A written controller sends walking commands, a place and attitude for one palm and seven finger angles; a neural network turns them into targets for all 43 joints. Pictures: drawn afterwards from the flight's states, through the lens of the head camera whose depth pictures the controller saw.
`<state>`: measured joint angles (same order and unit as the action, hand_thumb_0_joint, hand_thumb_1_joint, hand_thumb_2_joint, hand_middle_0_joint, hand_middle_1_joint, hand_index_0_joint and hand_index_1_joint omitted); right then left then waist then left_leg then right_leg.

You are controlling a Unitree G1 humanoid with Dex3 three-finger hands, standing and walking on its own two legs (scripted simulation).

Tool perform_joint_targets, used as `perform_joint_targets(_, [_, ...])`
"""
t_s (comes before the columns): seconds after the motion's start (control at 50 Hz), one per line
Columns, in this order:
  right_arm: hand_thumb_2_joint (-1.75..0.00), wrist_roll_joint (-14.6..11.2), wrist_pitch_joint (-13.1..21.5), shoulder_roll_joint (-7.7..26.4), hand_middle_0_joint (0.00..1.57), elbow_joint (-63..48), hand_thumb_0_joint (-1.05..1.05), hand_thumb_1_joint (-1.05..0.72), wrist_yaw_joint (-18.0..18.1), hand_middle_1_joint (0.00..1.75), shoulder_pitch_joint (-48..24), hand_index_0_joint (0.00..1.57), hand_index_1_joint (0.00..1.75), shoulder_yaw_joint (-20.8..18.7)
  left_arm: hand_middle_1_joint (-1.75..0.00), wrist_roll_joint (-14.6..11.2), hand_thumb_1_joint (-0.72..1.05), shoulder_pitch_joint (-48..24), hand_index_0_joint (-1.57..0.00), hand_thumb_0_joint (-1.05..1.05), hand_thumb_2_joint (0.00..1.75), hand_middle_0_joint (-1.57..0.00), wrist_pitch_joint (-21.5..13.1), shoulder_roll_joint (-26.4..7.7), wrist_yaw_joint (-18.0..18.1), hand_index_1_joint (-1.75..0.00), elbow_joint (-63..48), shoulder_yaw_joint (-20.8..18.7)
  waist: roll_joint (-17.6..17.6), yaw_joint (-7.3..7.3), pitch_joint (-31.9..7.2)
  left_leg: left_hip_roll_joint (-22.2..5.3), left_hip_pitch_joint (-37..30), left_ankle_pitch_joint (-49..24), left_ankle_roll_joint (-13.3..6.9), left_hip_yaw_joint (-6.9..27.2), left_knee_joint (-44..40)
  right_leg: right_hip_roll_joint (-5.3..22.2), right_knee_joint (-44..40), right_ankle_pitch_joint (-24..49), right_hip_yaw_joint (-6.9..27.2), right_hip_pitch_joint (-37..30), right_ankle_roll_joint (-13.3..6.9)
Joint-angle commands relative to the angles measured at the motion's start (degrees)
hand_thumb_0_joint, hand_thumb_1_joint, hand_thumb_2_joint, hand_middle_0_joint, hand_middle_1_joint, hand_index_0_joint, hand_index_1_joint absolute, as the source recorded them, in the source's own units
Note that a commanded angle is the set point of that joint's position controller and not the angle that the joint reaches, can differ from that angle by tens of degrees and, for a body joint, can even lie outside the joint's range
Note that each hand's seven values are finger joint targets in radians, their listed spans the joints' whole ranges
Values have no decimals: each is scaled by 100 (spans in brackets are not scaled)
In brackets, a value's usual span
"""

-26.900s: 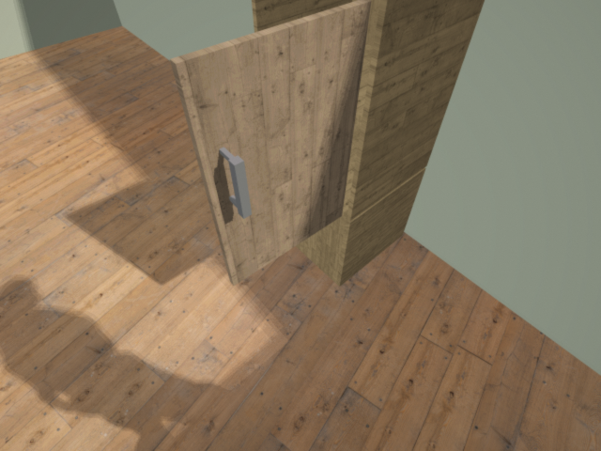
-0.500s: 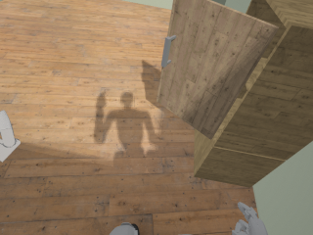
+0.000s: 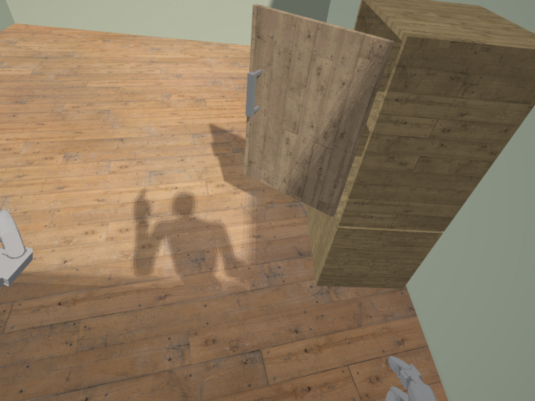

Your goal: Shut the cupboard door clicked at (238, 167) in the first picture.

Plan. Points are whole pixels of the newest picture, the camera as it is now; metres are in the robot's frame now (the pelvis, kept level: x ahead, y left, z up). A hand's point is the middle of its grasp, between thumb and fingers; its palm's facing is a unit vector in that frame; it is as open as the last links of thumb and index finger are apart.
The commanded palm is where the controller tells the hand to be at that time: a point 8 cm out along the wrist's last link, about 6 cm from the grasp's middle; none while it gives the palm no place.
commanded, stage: stop stepping back and stand still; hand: left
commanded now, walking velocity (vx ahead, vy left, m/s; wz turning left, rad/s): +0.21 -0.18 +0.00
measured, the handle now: (254, 93) +0.98 +0.04 +0.02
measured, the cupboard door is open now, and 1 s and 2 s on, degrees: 57 57 57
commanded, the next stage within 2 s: let the arm hang, fingers relaxed in 1.32 s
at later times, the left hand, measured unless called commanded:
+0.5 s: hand out of the picture +0.13 +0.29 +0.17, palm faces +0.41 -0.80 -0.44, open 7.5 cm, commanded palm +0.05 +0.33 +0.19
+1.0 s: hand out of the picture +0.18 +0.30 +0.18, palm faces +0.44 -0.77 -0.46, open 7.4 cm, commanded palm +0.11 +0.33 +0.19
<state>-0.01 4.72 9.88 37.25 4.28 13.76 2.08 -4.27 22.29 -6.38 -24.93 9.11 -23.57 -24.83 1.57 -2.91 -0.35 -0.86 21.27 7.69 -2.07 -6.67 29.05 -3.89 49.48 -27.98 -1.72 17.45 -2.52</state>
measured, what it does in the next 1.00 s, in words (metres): steps on the spot: right foot, then left foot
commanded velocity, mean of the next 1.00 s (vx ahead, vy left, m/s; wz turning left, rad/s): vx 0.13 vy -0.03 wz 0.00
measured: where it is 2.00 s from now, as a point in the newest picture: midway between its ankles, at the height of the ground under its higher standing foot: outside the picture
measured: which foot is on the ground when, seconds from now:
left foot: down 0.00-0.10, up 0.12-0.36, down 0.38-0.62, up 0.64-0.84, down 0.86-1.00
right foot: up 0.00-0.10, down 0.12-0.38, up 0.40-0.60, down 0.62-1.00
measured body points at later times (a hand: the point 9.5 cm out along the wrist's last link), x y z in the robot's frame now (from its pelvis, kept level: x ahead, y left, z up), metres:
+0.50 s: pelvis -0.09 +0.03 +0.00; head -0.11 +0.05 +0.45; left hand +0.10 +0.33 +0.20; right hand +0.04 -0.21 -0.08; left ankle -0.09 +0.17 -0.73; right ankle -0.05 -0.05 -0.68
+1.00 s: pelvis -0.03 +0.03 +0.00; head -0.01 +0.06 +0.45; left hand +0.16 +0.34 +0.20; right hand +0.14 -0.20 -0.07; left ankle -0.01 +0.14 -0.73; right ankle -0.08 -0.08 -0.73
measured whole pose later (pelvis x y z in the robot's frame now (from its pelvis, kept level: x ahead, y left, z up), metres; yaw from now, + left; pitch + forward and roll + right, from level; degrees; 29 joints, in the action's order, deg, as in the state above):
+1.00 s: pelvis -0.03 +0.03 +0.00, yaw +0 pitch +1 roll +0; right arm 0.1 5.3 10.3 35.1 4.8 10.4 0.2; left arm -1.3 29.1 -13.0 -25.5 9.8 -30.1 -25.9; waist 3.1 -0.7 1.2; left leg -2.0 18.2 15.8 -1.2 -5.7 32.9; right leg 0.9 31.2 -20.9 -3.4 11.2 0.1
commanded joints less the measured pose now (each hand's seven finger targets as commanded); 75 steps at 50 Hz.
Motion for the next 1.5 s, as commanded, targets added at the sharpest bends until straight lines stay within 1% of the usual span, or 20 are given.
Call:
perform_joint_targets(0.0, [-90, 27, 223, 856, 20, -1278, 0, -90, -86, 30, -843, 20, 30, -420, -30, 8, 90, 1126, -20, 0, 90, -20, -472, -1027, -7, -30, -2415, -562, -2053, 429, -681, -829, 1198, 3300, 802, 727, -2285, -486, -758, 25, -949, -1911, -71])
perform_joint_targets(0.04, [-90, 8, 95, 792, 20, -1309, 0, -90, -114, 30, -792, 20, 30, -426, -30, 111, 90, 1498, -20, 0, 90, -20, -425, -1273, 52, -30, -2429, -791, -1337, 466, -597, -564, 2030, 3438, 549, 304, -886, -165, -1595, -262, -536, -2600, -283])
perform_joint_targets(0.06, [-90, -37, 22, 710, 20, -1244, 0, -90, -119, 30, -654, 20, 30, -459, -30, 144, 90, 1488, -20, 0, 90, -20, -391, -1367, 78, -30, -2393, -918, -137, 465, -465, -133, 2010, 2949, 463, -110, 832, 530, -2579, -606, 305, -1972, -529])
perform_joint_targets(0.08, [-90, -100, -33, 732, 20, -1170, 0, -90, -98, 30, -622, 20, 30, -527, -30, 188, 90, 1252, -20, 0, 90, -20, -442, -1602, 125, -30, -2421, -1130, 1067, 409, -304, 203, 1824, 2171, 384, -21, 3144, 2068, -3936, -1720, 2602, -557, -1100])
perform_joint_targets(0.1, [-90, -23, -11, 878, 20, -975, 0, -90, -51, 30, -621, 20, 30, -544, -30, 137, 90, 559, -20, 0, 90, -20, -527, -1486, 107, -30, -2588, -983, 754, 181, 242, 12, 1938, 1684, 370, 598, 4338, 2466, -4141, -1307, 2827, 493, -1282])
perform_joint_targets(0.2, [-90, 59, 25, 841, 20, -822, 0, -90, 82, 30, -510, 20, 30, -608, -30, 269, 90, -205, -20, 0, 90, -20, -586, -1302, 167, -30, -1063, -880, 111, 25, 171, -466, 331, 1483, 219, 334, 3477, 1973, -4191, -2886, 1710, 2087, -790])
perform_joint_targets(0.3, [-90, 73, 222, 880, 20, -730, 0, -90, 198, 30, -343, 20, 30, -437, -30, 320, 90, -391, -20, 0, 90, -20, -615, -870, 239, -30, -1240, -156, -30, 37, -145, -33, -745, 1825, 33, -289, 368, 1387, -2954, -1314, 798, 760, -433])
perform_joint_targets(0.32, [-90, 76, 292, 897, 20, -782, 0, -90, 197, 30, -265, 20, 30, -428, -30, 327, 90, -504, -20, 0, 90, -20, -651, -801, 250, -30, -1455, -38, -404, -23, -163, -40, -1076, 1966, -56, -46, -359, 1049, -2113, -1034, 487, 788, -262])
perform_joint_targets(0.36, [-90, 33, 371, 1072, 20, -983, 0, -90, 127, 30, -471, 20, 30, -438, -30, 379, 90, -501, -20, 0, 90, -20, -799, -913, 213, -30, -1853, -204, -2306, 78, 422, -2128, -935, 3608, -960, 3200, -1897, 247, 868, 61, -227, 2093, 315])
perform_joint_targets(0.38, [-90, 17, 368, 968, 20, -1049, 0, -90, 85, 30, -561, 20, 30, -427, -30, 424, 90, -408, -20, 0, 90, -20, -891, -1343, 149, -30, -1826, -559, -1441, 111, 560, -2394, -508, 2933, -1162, 3516, -2106, 501, 1479, 557, 239, 2104, 301])
perform_joint_targets(0.54, [-90, 39, 156, 862, 20, -953, 0, -90, -10, 30, -561, 20, 30, -495, -30, 338, 90, 688, -20, 0, 90, -20, -860, -1189, 167, -30, -1961, -936, -1404, 313, -90, -1229, 1067, 3134, -336, 829, -726, 127, -1577, 633, -624, -1277, 220])
perform_joint_targets(0.56, [-90, 33, 139, 850, 20, -927, 0, -90, -3, 30, -533, 20, 30, -508, -30, 355, 90, 645, -20, 0, 90, -20, -816, -1139, 207, -30, -1839, -912, -1001, 332, -223, -953, 1325, 3049, -205, 624, 28, 228, -1980, 259, -343, -1714, 91])
perform_joint_targets(0.6, [-90, -47, 131, 762, 20, -912, 0, -90, 21, 30, -504, 20, 30, -554, -30, 330, 90, 564, -20, 0, 90, -20, -702, -1128, 276, -30, -1443, -831, 1162, 265, -245, -13, 2121, 2340, 101, 164, 2756, 2033, -3352, -113, 3040, -1698, -913])
perform_joint_targets(0.62, [-90, -13, 163, 861, 20, -884, 0, -90, 52, 30, -566, 20, 30, -593, -30, 305, 90, 268, -20, 0, 90, -20, -780, -1312, 303, -30, -1412, -912, 1099, 278, -39, -70, 2255, 2411, 185, 475, 3681, 2668, -3617, 881, 3546, -1499, -1246])
perform_joint_targets(0.78, [-90, 11, 171, 710, 20, -742, 0, -90, 106, 30, -699, 20, 30, -437, -30, 266, 90, 286, -20, 0, 90, -20, -924, -976, 323, -30, -1740, -589, 468, 182, -338, 26, -775, 344, 184, 10, 138, 1405, -2465, 1771, 372, -348, -329])
perform_joint_targets(0.84, [-90, -22, 211, 990, 20, -947, 0, -90, 131, 30, -736, 20, 30, -560, -30, 277, 90, 277, -20, 0, 90, -20, -1022, -1017, 278, -30, -2184, -654, -1156, 285, -235, -1225, -1138, 163, -294, 1793, -805, 675, -1537, 984, 123, 218, 220])
perform_joint_targets(1.08, [-90, -115, 125, 830, 20, -1058, 0, -90, -56, 30, -412, 20, 30, -462, -30, 104, 90, 1409, -20, 0, 90, -20, -805, -978, 170, -30, -1746, -834, -394, 183, -1443, -592, -1036, -2328, 139, 436, 260, 955, -1990, 5026, 339, -1541, 143])
perform_joint_targets(1.38, [-90, -134, -34, 813, 20, -1078, 0, -90, 42, 30, -556, 20, 30, -406, -30, 120, 90, 1122, -20, 0, 90, -20, -707, -1078, 206, -30, -1733, -791, -661, 215, -887, -617, -848, -1464, 118, 547, -73, 857, -2281, 3779, 285, -1079, 212])
perform_joint_targets(1.4, [-90, -211, 329, 1883, 20, -434, 0, -90, -459, 30, -1091, 20, 30, -584, -30, 462, 90, 456, -20, 0, 90, -20, 201, 68, -602, -30, 2383, 2014, -681, 64, -242, -653, -592, -2125, 117, 517, 624, 1304, -1656, 4300, -85, -370, 122])
perform_joint_targets(1.48, [-90, 6, -156, 1511, 20, -120, 0, -90, -482, 30, -536, 20, 30, -461, -30, 544, 90, -107, -20, 0, 90, -20, 675, 268, -893, -30, 3380, 2017, -148, 296, -233, -853, -59, -50, -62, 989, -117, 923, -2071, 1384, 58, -175, 196])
